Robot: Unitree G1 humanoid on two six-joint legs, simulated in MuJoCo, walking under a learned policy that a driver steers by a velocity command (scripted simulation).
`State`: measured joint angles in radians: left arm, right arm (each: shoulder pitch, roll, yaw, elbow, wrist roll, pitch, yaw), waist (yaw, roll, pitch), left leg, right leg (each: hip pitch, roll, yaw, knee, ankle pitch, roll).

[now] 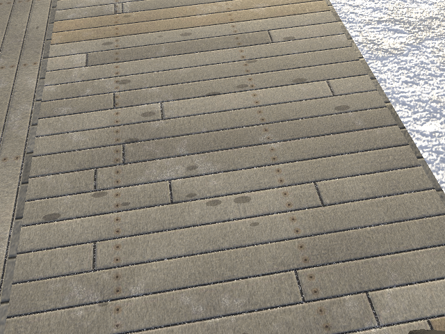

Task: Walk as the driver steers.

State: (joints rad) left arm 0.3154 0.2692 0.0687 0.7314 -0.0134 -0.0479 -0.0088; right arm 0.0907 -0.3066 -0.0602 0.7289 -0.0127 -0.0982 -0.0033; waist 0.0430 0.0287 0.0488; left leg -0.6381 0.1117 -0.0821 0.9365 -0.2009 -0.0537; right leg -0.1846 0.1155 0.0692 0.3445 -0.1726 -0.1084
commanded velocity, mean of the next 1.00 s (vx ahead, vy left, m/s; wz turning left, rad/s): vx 0.50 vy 0.00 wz -0.15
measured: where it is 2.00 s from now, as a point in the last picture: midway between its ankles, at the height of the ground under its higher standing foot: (245, 161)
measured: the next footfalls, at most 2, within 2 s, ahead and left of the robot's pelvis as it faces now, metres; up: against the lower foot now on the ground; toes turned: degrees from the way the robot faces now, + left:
left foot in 0.22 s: +0.33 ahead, +0.14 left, +0.00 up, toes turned -11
right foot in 0.74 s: +0.54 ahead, -0.16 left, +0.00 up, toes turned -12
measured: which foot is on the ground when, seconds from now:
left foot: up 0.00-0.20, down 0.22-0.76, up 0.78-1.00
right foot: down 0.00-0.24, up 0.26-0.72, down 0.74-1.00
